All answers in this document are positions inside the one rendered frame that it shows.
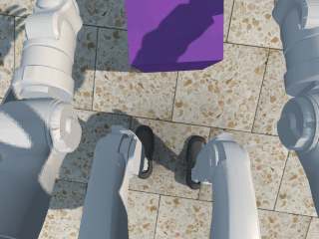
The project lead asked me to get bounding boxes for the carton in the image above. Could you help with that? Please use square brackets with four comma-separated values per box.
[125, 0, 224, 73]

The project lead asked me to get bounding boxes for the robot left forearm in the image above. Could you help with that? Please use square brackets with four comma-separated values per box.
[0, 0, 83, 108]

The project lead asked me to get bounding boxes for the robot right forearm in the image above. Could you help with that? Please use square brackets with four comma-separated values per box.
[271, 0, 319, 98]

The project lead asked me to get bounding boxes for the robot right upper arm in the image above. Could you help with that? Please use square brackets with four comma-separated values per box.
[276, 94, 319, 218]

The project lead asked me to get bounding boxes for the robot left upper arm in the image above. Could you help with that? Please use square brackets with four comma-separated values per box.
[0, 99, 82, 239]

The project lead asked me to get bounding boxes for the right robot thigh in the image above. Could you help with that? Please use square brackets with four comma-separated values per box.
[201, 140, 261, 239]

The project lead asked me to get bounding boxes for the right robot shin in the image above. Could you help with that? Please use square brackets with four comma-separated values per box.
[190, 132, 250, 185]

